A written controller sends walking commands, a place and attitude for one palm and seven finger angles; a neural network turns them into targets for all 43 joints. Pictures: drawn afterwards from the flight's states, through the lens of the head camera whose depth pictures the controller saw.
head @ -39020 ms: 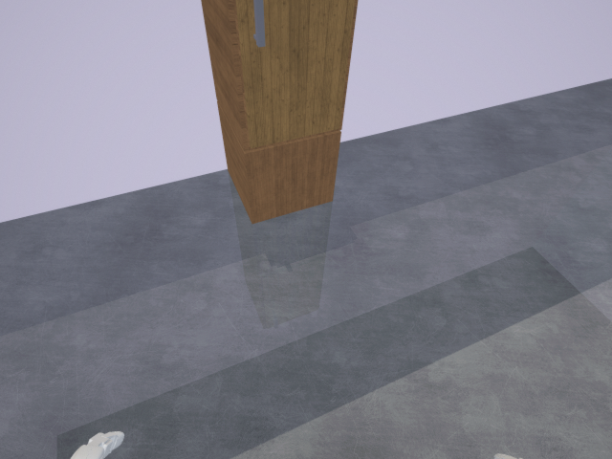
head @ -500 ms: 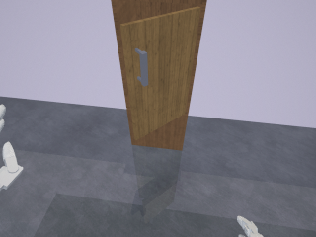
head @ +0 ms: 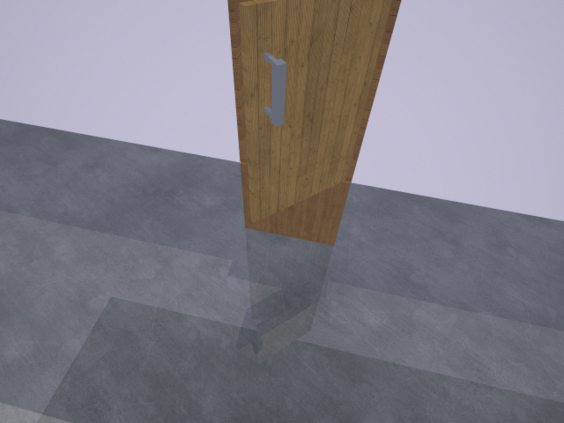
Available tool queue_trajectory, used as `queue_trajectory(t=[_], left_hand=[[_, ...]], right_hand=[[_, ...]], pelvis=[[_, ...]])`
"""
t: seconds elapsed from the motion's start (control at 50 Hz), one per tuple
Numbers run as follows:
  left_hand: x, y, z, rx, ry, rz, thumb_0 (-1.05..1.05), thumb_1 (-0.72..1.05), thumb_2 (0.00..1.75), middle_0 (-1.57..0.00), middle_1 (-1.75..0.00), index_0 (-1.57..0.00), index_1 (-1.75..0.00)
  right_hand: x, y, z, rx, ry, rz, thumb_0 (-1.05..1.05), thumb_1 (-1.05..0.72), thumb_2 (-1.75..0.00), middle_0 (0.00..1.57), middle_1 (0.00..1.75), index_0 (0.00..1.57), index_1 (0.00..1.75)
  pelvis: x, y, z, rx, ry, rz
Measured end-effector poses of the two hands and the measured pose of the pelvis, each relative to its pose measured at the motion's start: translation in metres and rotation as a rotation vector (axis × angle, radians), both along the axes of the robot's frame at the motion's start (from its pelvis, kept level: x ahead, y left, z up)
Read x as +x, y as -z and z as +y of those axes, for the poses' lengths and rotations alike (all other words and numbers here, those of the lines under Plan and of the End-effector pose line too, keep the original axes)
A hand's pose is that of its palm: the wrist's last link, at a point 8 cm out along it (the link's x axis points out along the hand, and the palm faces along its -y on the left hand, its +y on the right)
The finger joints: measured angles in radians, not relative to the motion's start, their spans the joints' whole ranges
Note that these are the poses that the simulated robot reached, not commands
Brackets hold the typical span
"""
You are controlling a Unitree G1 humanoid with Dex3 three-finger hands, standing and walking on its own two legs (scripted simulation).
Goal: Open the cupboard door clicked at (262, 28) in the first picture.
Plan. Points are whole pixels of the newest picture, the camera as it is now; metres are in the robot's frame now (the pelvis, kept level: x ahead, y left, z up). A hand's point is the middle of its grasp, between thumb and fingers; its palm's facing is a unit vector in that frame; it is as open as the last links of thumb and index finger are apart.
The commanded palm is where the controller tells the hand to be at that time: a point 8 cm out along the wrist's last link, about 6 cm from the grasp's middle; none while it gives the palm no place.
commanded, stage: let the arm hang, fingers relaxed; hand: left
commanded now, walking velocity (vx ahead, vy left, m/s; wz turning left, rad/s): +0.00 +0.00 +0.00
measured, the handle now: (273, 90) +0.70 +0.05 +0.10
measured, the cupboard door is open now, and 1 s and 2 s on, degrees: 45 45 45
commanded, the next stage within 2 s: look to check the result in 0.70 s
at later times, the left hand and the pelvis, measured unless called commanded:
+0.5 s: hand out of the picture +0.04 +0.23 -0.15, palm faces +0.01 -0.96 -0.29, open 7.4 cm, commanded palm none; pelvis -0.01 +0.01 +0.01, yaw -1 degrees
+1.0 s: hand out of the picture +0.08 +0.25 -0.14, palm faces +0.00 -0.94 -0.33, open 7.4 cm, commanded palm none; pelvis +0.01 +0.01 +0.02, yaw +0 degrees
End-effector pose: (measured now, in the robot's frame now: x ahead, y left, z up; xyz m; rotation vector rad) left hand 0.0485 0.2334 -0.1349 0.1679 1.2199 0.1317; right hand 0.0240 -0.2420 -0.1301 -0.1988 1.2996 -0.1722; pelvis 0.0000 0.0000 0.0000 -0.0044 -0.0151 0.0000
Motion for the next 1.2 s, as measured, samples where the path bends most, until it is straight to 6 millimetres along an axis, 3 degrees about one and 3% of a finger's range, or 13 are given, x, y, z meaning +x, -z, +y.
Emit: queue_trajectory(t=[0.12, 0.26, 0.44, 0.82, 1.2], left_hand=[[-0.026, -0.007, 0.022, 0.048, -0.021, 0.102, -0.02, 0.95, 0.90, -0.20, -0.30, -0.20, -0.30], [-0.034, -0.017, 0.038, 0.090, -0.034, 0.128, 0.00, 0.92, 0.90, -0.20, -0.30, -0.20, -0.30], [-0.022, -0.019, 0.041, 0.093, -0.027, 0.097, 0.00, 0.91, 0.90, -0.20, -0.30, -0.20, -0.30], [0.010, -0.023, 0.050, 0.107, -0.011, 0.065, 0.00, 0.91, 0.90, -0.20, -0.30, -0.20, -0.30], [0.041, -0.036, 0.063, 0.153, 0.012, 0.018, 0.00, 0.91, 0.90, -0.20, -0.30, -0.20, -0.30]], right_hand=[[-0.031, 0.003, 0.007, 0.017, 0.021, 0.093, 0.00, -0.91, -0.90, 0.20, 0.30, 0.20, 0.30], [-0.036, 0.009, 0.017, 0.050, 0.022, 0.103, 0.00, -0.91, -0.90, 0.20, 0.30, 0.20, 0.30], [-0.020, 0.009, 0.015, 0.044, 0.015, 0.059, 0.00, -0.91, -0.90, 0.20, 0.30, 0.20, 0.30], [0.016, -0.006, -0.019, -0.038, -0.011, 0.020, 0.00, -0.91, -0.90, 0.20, 0.30, 0.20, 0.30], [0.056, -0.015, -0.035, -0.063, -0.046, -0.037, 0.00, -0.91, -0.90, 0.20, 0.30, 0.20, 0.30]], pelvis=[[-0.003, -0.007, 0.005, -0.006, 0.003, -0.004], [-0.006, -0.010, 0.010, 0.000, 0.005, -0.013], [-0.007, -0.011, 0.013, 0.005, 0.009, -0.022], [0.004, -0.014, 0.011, 0.005, 0.005, -0.018], [0.015, -0.017, 0.007, 0.005, 0.003, -0.015]])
